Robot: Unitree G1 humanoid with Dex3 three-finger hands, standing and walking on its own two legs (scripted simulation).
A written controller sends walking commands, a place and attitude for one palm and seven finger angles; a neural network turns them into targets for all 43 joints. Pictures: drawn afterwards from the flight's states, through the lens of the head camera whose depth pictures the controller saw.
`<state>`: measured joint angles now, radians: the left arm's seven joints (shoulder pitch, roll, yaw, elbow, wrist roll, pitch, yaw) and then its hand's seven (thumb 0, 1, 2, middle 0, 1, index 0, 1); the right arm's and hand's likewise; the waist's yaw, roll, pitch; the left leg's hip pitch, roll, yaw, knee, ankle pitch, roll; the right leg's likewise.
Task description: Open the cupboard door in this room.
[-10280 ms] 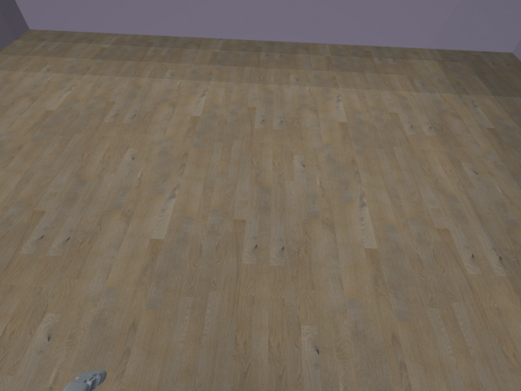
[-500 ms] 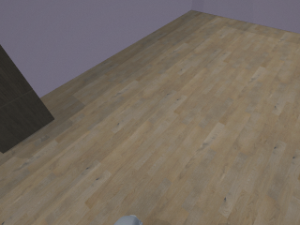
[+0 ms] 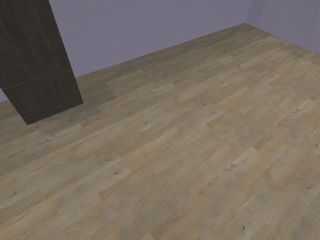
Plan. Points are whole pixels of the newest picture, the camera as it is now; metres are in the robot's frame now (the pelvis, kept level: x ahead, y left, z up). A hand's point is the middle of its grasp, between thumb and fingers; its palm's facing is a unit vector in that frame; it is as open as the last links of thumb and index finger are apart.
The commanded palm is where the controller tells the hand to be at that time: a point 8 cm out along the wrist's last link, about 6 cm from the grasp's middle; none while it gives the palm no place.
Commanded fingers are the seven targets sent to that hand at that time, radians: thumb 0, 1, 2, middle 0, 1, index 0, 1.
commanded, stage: turn or walk to find it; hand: left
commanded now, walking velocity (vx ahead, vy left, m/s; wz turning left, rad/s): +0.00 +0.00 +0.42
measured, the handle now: out of the picture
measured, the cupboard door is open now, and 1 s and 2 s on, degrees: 0 0 0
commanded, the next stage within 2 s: stand and wait in 0.34 s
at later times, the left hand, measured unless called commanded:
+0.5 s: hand out of the picture -0.04 +0.17 -0.16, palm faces +0.22 -0.94 -0.25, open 7.4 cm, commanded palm none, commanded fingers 0.00 0.90 0.90 -0.20 -0.30 -0.20 -0.30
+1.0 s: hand out of the picture -0.10 +0.19 -0.17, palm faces +0.31 -0.92 -0.25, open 7.4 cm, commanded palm none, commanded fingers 0.00 0.90 0.90 -0.20 -0.30 -0.20 -0.30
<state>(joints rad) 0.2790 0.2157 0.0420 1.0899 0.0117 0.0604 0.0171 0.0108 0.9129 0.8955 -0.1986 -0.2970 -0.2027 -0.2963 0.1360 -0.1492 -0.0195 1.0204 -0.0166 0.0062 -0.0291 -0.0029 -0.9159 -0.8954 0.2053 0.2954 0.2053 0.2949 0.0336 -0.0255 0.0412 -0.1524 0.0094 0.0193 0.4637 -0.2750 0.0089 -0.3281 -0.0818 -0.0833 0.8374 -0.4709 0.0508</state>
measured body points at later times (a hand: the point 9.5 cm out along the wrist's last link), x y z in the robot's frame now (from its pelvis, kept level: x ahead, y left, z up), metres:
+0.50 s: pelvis -0.05 -0.03 +0.00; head -0.03 -0.04 +0.45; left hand -0.05 +0.22 -0.14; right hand +0.02 -0.28 -0.16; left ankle -0.10 +0.12 -0.69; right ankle -0.01 -0.13 -0.74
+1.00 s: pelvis -0.09 -0.01 -0.01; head -0.07 -0.02 +0.44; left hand -0.12 +0.24 -0.15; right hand +0.01 -0.22 -0.17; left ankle -0.11 +0.11 -0.74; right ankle -0.08 -0.12 -0.74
